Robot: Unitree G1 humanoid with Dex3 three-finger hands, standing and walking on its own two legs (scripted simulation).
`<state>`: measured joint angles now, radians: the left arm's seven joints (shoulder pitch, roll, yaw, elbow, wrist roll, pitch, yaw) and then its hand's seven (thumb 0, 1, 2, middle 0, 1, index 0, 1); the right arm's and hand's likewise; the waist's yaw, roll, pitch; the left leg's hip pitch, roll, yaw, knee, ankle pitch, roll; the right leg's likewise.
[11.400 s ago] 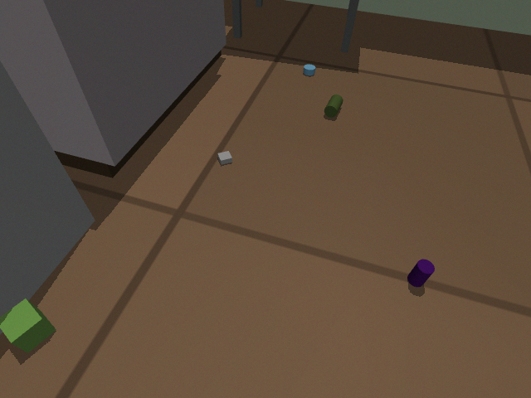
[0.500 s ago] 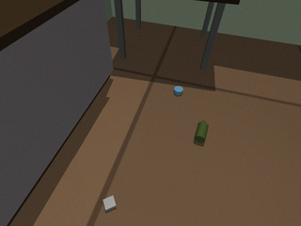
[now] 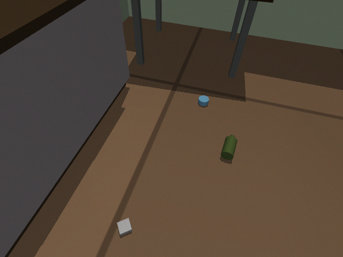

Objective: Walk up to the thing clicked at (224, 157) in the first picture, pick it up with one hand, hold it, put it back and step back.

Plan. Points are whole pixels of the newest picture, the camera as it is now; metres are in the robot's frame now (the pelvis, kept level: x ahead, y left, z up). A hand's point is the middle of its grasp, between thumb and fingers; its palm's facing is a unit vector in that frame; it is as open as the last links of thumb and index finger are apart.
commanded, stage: walk up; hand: left
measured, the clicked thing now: (124, 226) +0.41 +0.24 -0.77
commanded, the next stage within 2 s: stand in 0.24 s
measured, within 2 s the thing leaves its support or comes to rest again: neither
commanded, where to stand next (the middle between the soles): +0.02 +0.00 m, yaw +0 degrees
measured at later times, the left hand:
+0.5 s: hand out of the picture +0.08 +0.25 -0.16, palm faces -0.03 -0.94 -0.33, open 7.4 cm
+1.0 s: hand out of the picture +0.10 +0.26 -0.16, palm faces -0.04 -0.94 -0.34, open 7.4 cm
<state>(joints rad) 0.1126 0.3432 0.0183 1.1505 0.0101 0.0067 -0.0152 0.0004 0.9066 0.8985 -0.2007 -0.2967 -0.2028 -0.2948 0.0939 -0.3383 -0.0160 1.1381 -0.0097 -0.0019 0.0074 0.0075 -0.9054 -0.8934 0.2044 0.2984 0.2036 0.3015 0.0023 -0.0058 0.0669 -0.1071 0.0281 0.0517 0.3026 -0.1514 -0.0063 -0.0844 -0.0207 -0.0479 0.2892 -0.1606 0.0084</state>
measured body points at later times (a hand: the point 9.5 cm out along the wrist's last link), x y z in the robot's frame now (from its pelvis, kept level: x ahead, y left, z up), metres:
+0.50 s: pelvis +0.01 +0.00 +0.00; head +0.02 +0.00 +0.45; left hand +0.08 +0.30 -0.14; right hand +0.08 -0.30 -0.13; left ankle +0.01 +0.12 -0.75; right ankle +0.00 -0.12 -0.75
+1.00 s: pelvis +0.02 +0.00 +0.00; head +0.03 +0.01 +0.45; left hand +0.10 +0.30 -0.13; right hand +0.10 -0.30 -0.13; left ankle +0.01 +0.12 -0.75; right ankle +0.00 -0.12 -0.75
